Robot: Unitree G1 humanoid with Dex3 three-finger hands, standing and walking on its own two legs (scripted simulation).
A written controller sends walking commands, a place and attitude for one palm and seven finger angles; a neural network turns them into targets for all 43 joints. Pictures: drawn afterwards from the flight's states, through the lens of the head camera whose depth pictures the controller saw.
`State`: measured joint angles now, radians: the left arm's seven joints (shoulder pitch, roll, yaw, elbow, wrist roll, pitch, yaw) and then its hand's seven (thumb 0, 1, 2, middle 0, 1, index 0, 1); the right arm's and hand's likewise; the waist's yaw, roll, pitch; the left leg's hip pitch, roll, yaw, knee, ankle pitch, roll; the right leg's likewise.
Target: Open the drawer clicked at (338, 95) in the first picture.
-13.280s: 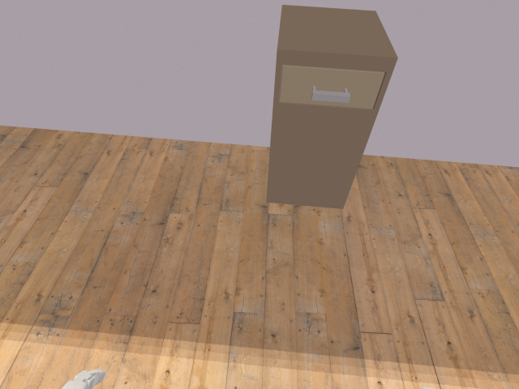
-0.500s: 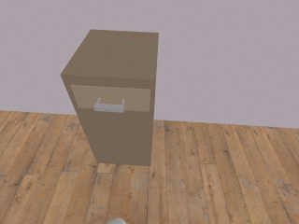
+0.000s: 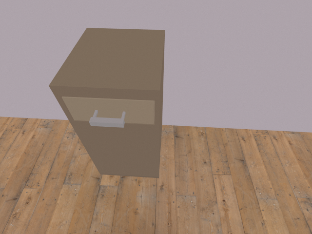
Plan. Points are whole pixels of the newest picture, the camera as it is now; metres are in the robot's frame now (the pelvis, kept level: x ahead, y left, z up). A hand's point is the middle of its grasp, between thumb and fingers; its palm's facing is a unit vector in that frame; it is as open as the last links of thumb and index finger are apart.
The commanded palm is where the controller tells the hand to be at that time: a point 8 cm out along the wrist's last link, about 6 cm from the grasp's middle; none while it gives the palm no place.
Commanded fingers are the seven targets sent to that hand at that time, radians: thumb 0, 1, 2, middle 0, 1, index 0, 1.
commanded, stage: come to a stop and stand still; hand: left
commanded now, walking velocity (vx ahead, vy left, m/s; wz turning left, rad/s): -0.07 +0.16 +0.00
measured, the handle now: (108, 117) +0.53 +0.23 -0.10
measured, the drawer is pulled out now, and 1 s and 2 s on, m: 0.00 0.00 0.00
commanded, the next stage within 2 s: look again from close up in 1.70 s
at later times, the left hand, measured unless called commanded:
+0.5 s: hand out of the picture +0.03 +0.21 -0.18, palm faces +0.00 -0.98 -0.22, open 7.4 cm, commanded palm none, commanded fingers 0.00 0.90 0.90 -0.20 -0.30 -0.20 -0.30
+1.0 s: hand out of the picture -0.08 +0.18 -0.17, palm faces +0.03 -0.98 -0.18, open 7.4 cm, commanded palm none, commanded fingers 0.00 0.90 0.90 -0.20 -0.30 -0.20 -0.30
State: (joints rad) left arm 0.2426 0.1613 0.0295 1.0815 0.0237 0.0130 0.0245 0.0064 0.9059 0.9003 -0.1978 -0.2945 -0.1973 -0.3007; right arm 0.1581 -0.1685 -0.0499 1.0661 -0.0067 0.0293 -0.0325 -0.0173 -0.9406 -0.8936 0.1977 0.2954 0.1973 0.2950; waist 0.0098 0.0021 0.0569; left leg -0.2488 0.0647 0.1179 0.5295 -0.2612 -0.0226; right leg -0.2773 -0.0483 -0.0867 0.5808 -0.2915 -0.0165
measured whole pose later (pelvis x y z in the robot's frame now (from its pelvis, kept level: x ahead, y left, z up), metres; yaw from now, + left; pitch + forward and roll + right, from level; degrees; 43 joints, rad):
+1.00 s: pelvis -0.05 +0.02 +0.01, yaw +0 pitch -1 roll +0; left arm 0.38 0.14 -0.01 1.09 0.02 0.01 0.02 0.01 0.90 0.90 -0.20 -0.29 -0.20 -0.30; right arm 0.34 -0.17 0.00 1.04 -0.02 0.00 -0.02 0.00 -0.91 -0.89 0.20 0.30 0.20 0.29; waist 0.00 0.01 0.00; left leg -0.23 0.00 0.07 0.47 -0.23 0.02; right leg -0.27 -0.05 -0.05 0.49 -0.20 0.01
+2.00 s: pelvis -0.01 -0.02 +0.01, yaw +0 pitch -1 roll +0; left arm 0.33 0.10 0.00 1.13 0.01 -0.02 0.03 0.01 0.91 0.90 -0.20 -0.29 -0.20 -0.30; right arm 0.32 -0.12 0.01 1.12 -0.01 -0.02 -0.04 0.00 -0.91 -0.89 0.19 0.29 0.19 0.29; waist 0.01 0.01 0.02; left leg -0.14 0.05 0.05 0.41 -0.25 -0.03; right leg -0.19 0.00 -0.07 0.43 -0.23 -0.03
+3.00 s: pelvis -0.02 -0.01 -0.05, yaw +0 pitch +10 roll +1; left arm 0.39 0.35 -0.09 -0.03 1.09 -0.01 0.49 0.01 0.33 0.66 -0.27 -0.65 -0.27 -0.66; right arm 0.01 -0.21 -0.01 0.51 -0.09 0.06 0.05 0.00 -0.91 -0.89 0.20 0.30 0.20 0.30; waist 0.12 0.01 -0.12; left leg -0.62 0.04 0.05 0.93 -0.48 -0.01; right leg -0.67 -0.03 -0.05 0.95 -0.45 -0.02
